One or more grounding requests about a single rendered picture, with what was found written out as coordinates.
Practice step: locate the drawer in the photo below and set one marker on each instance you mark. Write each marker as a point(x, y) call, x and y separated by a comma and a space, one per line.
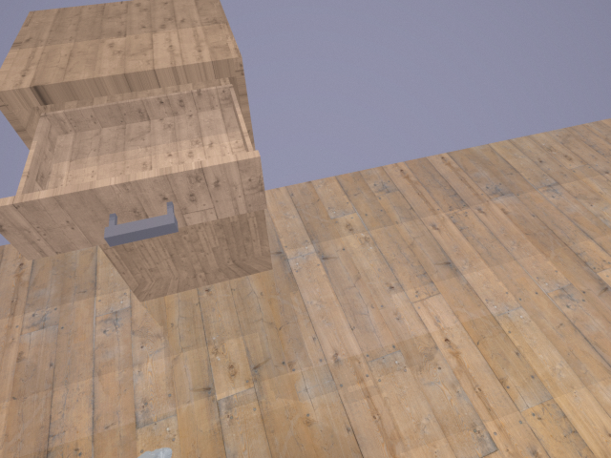
point(131, 157)

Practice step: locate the handle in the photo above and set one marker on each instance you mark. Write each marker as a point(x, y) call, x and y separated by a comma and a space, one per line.
point(117, 234)

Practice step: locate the cabinet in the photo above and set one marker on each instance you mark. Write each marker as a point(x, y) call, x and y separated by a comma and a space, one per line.
point(89, 55)

